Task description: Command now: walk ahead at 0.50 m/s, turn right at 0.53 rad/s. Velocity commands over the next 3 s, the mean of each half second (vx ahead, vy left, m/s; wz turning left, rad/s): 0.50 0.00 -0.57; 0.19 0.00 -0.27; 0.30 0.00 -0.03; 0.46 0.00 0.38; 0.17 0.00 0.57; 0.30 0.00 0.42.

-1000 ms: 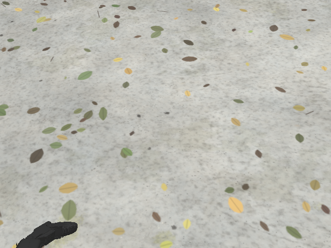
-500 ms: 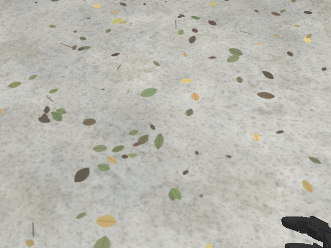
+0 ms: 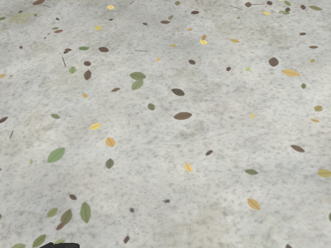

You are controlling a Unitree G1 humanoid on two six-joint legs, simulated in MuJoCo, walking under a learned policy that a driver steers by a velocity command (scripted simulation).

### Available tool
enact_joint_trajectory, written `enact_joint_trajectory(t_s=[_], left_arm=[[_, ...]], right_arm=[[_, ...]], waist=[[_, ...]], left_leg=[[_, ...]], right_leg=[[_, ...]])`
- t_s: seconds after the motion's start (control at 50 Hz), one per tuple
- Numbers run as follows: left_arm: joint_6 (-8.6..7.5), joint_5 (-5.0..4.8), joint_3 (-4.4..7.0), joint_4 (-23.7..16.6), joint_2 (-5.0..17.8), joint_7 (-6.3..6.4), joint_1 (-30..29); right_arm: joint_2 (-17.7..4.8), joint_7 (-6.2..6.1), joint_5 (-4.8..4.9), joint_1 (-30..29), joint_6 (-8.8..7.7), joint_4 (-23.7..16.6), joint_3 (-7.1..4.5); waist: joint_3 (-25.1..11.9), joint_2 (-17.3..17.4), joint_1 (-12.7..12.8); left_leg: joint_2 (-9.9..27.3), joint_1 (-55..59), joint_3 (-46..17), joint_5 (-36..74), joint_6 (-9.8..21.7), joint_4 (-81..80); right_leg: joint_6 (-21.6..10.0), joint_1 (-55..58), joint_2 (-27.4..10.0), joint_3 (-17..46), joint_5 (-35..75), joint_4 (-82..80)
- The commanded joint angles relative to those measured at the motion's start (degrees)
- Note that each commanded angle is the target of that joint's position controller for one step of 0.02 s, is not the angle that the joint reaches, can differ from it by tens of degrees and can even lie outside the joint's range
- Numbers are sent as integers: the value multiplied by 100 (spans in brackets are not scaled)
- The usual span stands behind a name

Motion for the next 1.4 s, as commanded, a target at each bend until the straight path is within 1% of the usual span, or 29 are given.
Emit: enact_joint_trajectory(t_s=[0.02, 0.04, 0.06, 0.08, 0.1, 0.12, 0.2, 0.3, 0.36, 0.46, 0.48, 0.5, 0.52, 0.54, 0.58, 0.7, 0.84, 0.88, 0.92, 0.94, 1.0, 1.06, 1.14, 1.22, 1.24, 1.28, 1.3, 1.34, 1.4], left_arm=[[58, -39, 646, 97, 1661, 210, 2126], [-1, -63, 648, -95, 1945, 200, 1785], [-53, -20, 502, -143, 1430, 173, 1887], [-116, 14, 438, -125, 1187, 183, 1723], [-156, 10, 393, -158, 1058, 181, 1367], [-169, 24, 334, -233, 841, 208, 1037], [-191, 70, 344, -358, 932, 326, 894], [-111, 3, 404, -249, 1103, 456, 1257], [-62, -39, 414, -135, 1100, 466, 1551], [-4, 7, 365, -180, 878, 487, 1454], [-23, 61, 239, -262, 545, 459, 1459], [-65, -45, 131, -441, 181, 475, 2148], [-75, -82, 177, -426, 634, 493, 2263], [-37, -58, 297, -389, 1053, 506, 1841], [51, 78, 339, -504, 1042, 539, 1282], [233, 102, 159, -563, 369, 509, 1225], [241, 128, 165, -678, 505, 403, 543], [217, 185, 208, -641, 608, 420, 615], [279, 294, 240, -779, 1038, 538, 551], [302, 260, 113, -711, 550, 506, 438], [274, 205, 115, -720, 528, 363, 9], [227, 165, 156, -536, 625, 363, 274], [236, 99, 245, -371, 831, 425, 731], [99, 46, 249, -387, 791, 442, 475], [75, 33, 224, -506, 690, 426, 84], [-85, 55, 150, -734, 324, 374, -320], [-180, 60, 181, -760, 462, 368, -384], [-258, -49, 205, -792, 490, 337, -482], [-280, -80, 148, -844, 336, 188, -633]], right_arm=[[-783, -80, -147, -107, -49, -522, -108], [-184, 24, -169, 213, -251, -804, 99], [-750, 127, 43, -456, -479, -865, -9], [-823, 167, 197, -881, -585, -1025, -22], [-729, 129, 110, -916, -621, -996, -3], [-797, 89, -49, -905, -591, -936, -53], [-599, 90, -167, -778, -356, -962, -43], [-319, 141, -134, -1855, -365, -1245, 95], [-469, 210, -35, -2187, -422, -1370, 59], [-868, 226, -46, -1264, -553, -1165, -152], [-1118, 182, -152, -521, -581, -1087, -234], [-1671, 156, -292, 42, -513, -976, -363], [-1313, 196, -163, 22, -466, -965, -292], [-878, 181, -141, -308, -434, -1072, -164], [-536, 192, -186, -816, -340, -1079, -30], [-745, 175, -135, -1140, -284, -724, -57], [-918, 164, 23, -1058, -83, -372, -45], [-718, 170, 58, -936, -69, -246, 42], [-240, 219, -264, -215, -146, -175, 224], [-182, 194, -225, -290, -81, -152, 279], [-663, 137, -187, -737, 112, -122, 194], [-605, 118, -152, -615, 170, -16, 213], [-438, 112, -91, -815, 88, -39, 232], [-440, 183, -16, -552, -146, 106, 205], [-497, 210, -11, -286, -191, 254, 180], [-1079, 203, 15, 407, -208, 586, -15], [-1183, 193, 33, 499, -171, 570, -61], [-911, 157, -25, 831, -192, 590, -8], [-716, 107, -15, 624, -113, 526, 55]], waist=[[-1424, -480, 1188], [-2123, -1466, 604], [-2170, -588, 1052], [-1397, -370, 1014], [-844, 184, 698], [-622, 169, 503], [-370, 0, 217], [-167, -249, 624], [-169, -340, 753], [-487, -570, 158], [-1167, -177, -182], [-1959, 1460, 24], [-1946, 1845, 53], [-1252, 1165, -42], [-581, 535, 120], [-715, 791, 457], [-685, 745, 281], [-639, 594, 385], [-1213, -707, -63], [-1378, -838, 55], [-606, -374, 153], [-668, -287, 172], [-280, -589, 384], [-234, -676, 94], [-178, -460, -104], [-214, 1031, -246], [134, 1354, -317], [414, 925, -414], [455, 743, -279]], left_leg=[[767, -2178, -202, 3751, 271, 3959], [-557, -4468, -1198, -659, -50, 5850], [-245, -5084, -2182, -510, 120, 6033], [-9, -5306, -2114, -48, 265, 5753], [252, -5072, -2088, 365, 284, 5157], [418, -4692, -2076, 588, 234, 4649], [443, -4081, -1915, 1073, -103, 3717], [21, -3571, -1772, 2955, -273, 1504], [-121, -3357, -1912, 3142, -210, 950], [-124, -2069, -1921, 2345, 274, 368], [591, -763, -2547, 2069, 605, 461], [1968, 1182, -4906, 1497, 1527, 128], [2357, 1252, -6111, 1015, 1744, -249], [2106, 590, -5265, 1578, 1557, -246], [1597, -714, -3633, 3813, 1389, -130], [1218, -1581, -2179, 5578, 1528, -466], [1148, -1477, -1952, 4285, 1298, -216], [879, -1735, -1912, 3370, 912, 159], [133, -2639, -1372, 634, 186, 980], [197, -2391, -1542, 384, 30, 815], [153, -2190, -1450, 1316, 21, 403], [60, -2003, -1321, 1002, 95, 412], [-154, -2733, -1164, 182, 278, 1163], [-37, -2372, -1439, 314, 727, 884], [55, -1893, -1571, 528, 841, 469], [896, -433, -2874, 1194, 1116, -307], [1547, 84, -3643, 2068, 1447, -528], [2078, 958, -4061, 3142, 1835, -549], [1701, 941, -3136, 3192, 1416, -847]], right_leg=[[-770, 3731, -522, 1414, 159, -260], [-2002, 5332, -1772, 4822, -1029, -1222], [-1753, 5327, -1770, 4840, -1312, -1713], [-1504, 4680, -1574, 3979, -1014, -1729], [-1295, 3758, -1307, 3314, -382, -1745], [-1184, 3104, -1103, 2833, 194, -1805], [-1211, 1918, -791, 2170, 1272, -2128], [-752, 1403, -302, 1664, 585, -2028], [-649, 1661, -471, 2065, 102, -1775], [-291, 2042, -443, 2592, 256, -551], [-83, 1555, -106, 2217, -90, 779], [396, -320, 787, 1369, -2002, 2809], [539, -1206, 502, 1396, -2919, 3798], [629, -1336, 295, 1477, -2521, 4166], [762, -954, 41, 1185, -2078, 3951], [880, 193, -111, 775, -1233, 1861], [641, 1234, 25, 464, -145, -183], [377, 2040, 1, 540, 784, -1191], [-443, 3365, -1426, 1939, 3521, -766], [-753, 3016, -1461, 2050, 2571, -842], [-62, 2188, -531, 1363, 991, -787], [9, 2194, -361, 1222, 376, -714], [-459, 2101, -811, 2208, -2098, -1319], [-517, 1773, -1001, 2487, -1864, -1426], [-319, 1400, -722, 1985, -1371, -1129], [324, 25, 326, 289, -243, 814], [490, -1070, 353, 32, -1394, 1239], [529, -2605, -35, 369, -2802, 2596], [490, -2798, -373, 296, -1713, 2252]])
Next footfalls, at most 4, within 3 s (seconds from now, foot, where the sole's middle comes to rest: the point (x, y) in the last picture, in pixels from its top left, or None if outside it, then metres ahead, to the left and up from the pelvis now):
0.48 left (149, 242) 0.48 0.07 -0.75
0.90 right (217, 242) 0.47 -0.19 -0.75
1.60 right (237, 186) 0.69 -0.31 -0.75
2.14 left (184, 131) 1.01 -0.11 -0.75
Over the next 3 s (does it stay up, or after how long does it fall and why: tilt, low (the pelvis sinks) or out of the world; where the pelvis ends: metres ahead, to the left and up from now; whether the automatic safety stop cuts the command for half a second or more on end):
stays up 1.08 -0.17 0.02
